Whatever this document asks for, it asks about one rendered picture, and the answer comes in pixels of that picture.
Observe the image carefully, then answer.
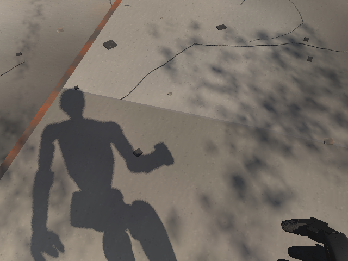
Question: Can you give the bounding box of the robot right hand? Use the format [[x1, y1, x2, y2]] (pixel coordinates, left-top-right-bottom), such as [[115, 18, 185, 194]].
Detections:
[[277, 217, 348, 261]]

